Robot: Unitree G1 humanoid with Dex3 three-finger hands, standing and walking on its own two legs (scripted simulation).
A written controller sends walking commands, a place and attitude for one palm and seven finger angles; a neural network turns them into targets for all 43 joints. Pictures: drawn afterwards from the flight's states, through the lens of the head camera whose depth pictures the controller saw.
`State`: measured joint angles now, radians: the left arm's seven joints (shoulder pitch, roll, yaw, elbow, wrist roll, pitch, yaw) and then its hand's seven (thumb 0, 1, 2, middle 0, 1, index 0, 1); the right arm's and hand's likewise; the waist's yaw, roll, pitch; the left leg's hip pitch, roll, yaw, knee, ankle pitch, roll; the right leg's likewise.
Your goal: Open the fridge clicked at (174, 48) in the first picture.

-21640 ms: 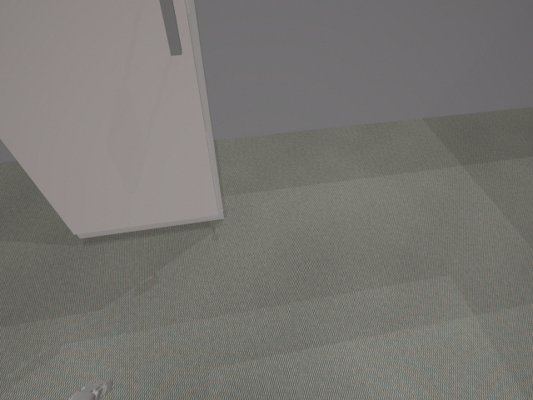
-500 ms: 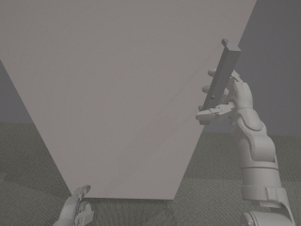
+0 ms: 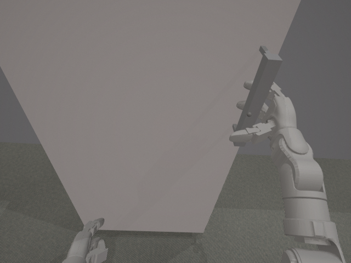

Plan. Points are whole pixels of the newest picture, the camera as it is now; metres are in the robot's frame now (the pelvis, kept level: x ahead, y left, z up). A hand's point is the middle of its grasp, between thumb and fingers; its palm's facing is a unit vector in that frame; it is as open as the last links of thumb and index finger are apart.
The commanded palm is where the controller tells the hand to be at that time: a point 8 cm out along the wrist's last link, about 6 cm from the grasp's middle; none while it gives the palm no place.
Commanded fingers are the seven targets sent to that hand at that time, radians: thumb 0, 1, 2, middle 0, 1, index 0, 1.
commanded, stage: grip the handle and tug to test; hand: right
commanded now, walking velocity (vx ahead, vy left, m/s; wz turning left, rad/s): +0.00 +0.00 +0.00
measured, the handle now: (249, 100) +0.44 -0.13 +0.20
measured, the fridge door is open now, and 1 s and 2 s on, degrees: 0 0 15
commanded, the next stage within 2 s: pull the door a little, standing still in 1.40 s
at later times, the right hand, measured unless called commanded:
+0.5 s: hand (249, 113) +0.38 -0.12 +0.21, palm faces -0.01 +1.00 -0.02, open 8.4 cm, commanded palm +0.35 -0.16 +0.21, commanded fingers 0.00 -0.76 -0.84 0.44 1.38 0.44 1.38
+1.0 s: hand (249, 113) +0.37 -0.12 +0.21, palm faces -0.03 +1.00 -0.02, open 6.4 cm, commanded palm +0.34 -0.17 +0.21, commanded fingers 0.00 -0.90 -0.90 0.45 1.40 0.45 1.40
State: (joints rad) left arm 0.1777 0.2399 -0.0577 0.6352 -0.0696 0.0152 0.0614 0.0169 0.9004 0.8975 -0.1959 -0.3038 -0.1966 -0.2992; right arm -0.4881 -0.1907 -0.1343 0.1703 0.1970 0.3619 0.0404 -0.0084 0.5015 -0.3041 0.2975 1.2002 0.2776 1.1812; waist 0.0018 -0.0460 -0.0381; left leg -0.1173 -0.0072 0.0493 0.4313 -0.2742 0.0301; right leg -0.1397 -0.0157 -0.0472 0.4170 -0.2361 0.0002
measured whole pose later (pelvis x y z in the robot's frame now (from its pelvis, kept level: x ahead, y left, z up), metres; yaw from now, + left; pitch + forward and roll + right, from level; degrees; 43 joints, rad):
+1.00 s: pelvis +0.01 +0.00 +0.00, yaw +0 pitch -2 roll +0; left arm 0.16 0.24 -0.06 0.62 -0.06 0.06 0.06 0.02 0.90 0.90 -0.20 -0.30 -0.20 -0.30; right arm -0.46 -0.19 -0.13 0.10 0.19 0.41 0.04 0.01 -0.66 -0.75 0.34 1.33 0.31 1.33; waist 0.00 -0.04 -0.04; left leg -0.09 -0.01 0.05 0.40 -0.27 0.03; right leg -0.12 -0.02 -0.05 0.39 -0.24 0.00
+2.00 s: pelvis -0.02 +0.00 +0.00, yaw +0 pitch +0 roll +1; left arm 0.10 0.22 -0.05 0.52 -0.01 0.14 0.05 0.01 0.90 0.90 -0.20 -0.30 -0.20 -0.30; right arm 0.13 -0.22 0.06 -0.52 0.11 0.10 -0.03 -0.08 -0.52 -0.71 0.42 1.39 0.24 1.32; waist 0.00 -0.08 -0.01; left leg -0.16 -0.03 0.06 0.38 -0.22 0.03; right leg -0.22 -0.03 -0.03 0.44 -0.21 0.00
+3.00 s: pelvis -0.10 +0.16 +0.00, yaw -21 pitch +0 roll +4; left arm 0.15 0.13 0.02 0.62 0.02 -0.14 0.03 0.02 0.90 0.90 -0.20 -0.30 -0.20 -0.30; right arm 0.09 -0.27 0.01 -0.62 0.01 -0.11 -0.04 -0.16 -0.49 -0.79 0.50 1.40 0.17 1.30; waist 0.04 -0.04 0.19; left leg -0.48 -0.01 -0.05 0.91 -0.41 -0.02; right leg -0.33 -0.13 0.17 0.48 -0.17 0.05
